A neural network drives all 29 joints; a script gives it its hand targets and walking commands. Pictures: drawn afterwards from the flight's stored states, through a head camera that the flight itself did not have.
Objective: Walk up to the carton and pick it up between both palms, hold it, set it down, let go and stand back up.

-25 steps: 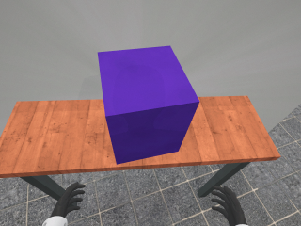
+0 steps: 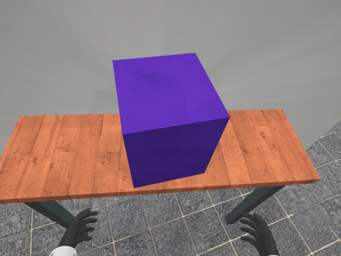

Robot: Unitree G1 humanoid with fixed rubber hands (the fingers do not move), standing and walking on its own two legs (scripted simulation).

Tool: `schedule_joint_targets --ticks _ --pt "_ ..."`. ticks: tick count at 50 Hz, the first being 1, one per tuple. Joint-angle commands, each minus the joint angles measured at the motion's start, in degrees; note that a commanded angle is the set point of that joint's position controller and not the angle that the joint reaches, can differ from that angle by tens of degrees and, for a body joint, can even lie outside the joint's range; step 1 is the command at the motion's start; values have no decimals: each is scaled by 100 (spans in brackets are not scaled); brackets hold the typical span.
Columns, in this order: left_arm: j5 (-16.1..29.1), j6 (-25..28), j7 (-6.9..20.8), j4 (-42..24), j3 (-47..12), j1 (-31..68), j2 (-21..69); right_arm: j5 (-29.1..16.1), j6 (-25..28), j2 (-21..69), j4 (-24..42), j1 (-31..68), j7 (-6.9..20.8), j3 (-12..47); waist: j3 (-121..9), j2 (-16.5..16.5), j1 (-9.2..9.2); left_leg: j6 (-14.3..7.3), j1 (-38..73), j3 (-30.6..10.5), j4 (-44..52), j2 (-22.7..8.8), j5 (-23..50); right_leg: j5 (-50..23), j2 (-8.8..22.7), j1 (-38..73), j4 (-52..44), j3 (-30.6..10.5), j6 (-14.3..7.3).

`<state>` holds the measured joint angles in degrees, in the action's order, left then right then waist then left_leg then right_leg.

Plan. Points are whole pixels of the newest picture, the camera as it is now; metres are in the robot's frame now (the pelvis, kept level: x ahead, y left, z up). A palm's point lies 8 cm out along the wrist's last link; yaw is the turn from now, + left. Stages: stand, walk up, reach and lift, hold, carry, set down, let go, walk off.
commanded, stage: let go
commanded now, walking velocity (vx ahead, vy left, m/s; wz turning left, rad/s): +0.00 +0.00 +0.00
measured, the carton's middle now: (163, 123) +0.41 +0.04 +0.06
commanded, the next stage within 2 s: stand in 0.10 s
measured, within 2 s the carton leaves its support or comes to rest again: neither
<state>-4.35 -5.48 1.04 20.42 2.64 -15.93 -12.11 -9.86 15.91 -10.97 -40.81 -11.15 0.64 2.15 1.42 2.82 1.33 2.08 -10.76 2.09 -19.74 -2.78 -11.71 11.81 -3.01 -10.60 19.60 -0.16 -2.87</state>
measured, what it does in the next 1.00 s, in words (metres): stands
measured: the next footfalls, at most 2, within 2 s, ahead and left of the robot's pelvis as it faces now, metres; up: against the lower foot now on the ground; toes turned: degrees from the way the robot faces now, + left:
none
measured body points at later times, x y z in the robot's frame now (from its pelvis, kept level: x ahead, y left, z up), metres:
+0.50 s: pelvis +0.00 +0.03 -0.01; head +0.00 +0.04 +0.44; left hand +0.15 +0.32 -0.08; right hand +0.16 -0.26 -0.08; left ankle -0.02 +0.14 -0.75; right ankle -0.02 -0.09 -0.75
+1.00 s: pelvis +0.00 +0.02 +0.00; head -0.01 +0.03 +0.45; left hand +0.12 +0.33 -0.09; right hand +0.14 -0.27 -0.09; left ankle -0.02 +0.14 -0.75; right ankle -0.02 -0.09 -0.75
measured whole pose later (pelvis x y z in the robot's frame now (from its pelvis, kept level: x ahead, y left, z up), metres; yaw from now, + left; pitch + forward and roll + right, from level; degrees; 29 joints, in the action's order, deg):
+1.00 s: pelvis +0.00 +0.02 +0.00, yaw +0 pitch +1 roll -2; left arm -4.3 1.6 1.1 37.2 2.6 -15.6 -22.4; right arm -5.2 2.4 -21.2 -45.5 -10.5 -0.7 2.2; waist -3.1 -0.2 1.3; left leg 0.1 -12.5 2.1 -27.4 -3.0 -15.8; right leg 12.8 -3.1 -9.8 21.7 -0.2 -1.1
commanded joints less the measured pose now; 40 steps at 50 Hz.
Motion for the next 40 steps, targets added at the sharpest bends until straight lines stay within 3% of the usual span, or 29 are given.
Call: schedule_joint_targets --ticks 1,5,6,8,11,13,23,40 --pt "345 66 -38 155 47 508 -422 817 88 -605 174 316 18 -376 -507 -427 -180 -143 1188 171 -156 278 974 -1248 324 -56 -355 -16 251" --pt "361 49 -51 169 2 511 -387 819 64 -628 168 380 38 -402 -521 -416 -180 -144 1186 160 -186 270 994 -1188 305 -78 -329 9 231" --pt "124 479 -98 577 516 129 -1558 1440 -604 -1967 -74 -71 -176 -789 -1245 -378 226 -367 597 -292 -802 -360 2139 -1616 751 649 441 -371 190" --pt "187 634 -109 787 526 73 -1497 1413 -996 -1793 87 84 -256 -784 -1260 -296 109 -406 332 -240 -847 -378 1755 -1549 795 674 444 -517 179" --pt "191 723 -57 933 450 444 -1399 1309 -1114 -1635 96 70 -200 -657 -634 -240 -61 -419 139 -341 -668 -362 776 -615 814 78 226 -669 103" --pt "232 762 -47 1056 416 414 -1475 1291 -1141 -1715 91 77 -159 -603 -501 -192 -27 -480 110 -408 -655 -391 794 -600 797 -55 192 -688 84" --pt "304 815 0 1458 329 353 -1803 1299 -1216 -2211 12 160 -121 -568 -540 -710 -63 -520 94 -589 -490 -478 979 -763 735 129 352 -597 103" --pt "324 859 -26 1850 288 281 -1988 1243 -1262 -2276 -167 169 -131 -535 -573 -671 -105 -530 280 -604 -427 -510 1261 -1260 830 288 366 -560 62"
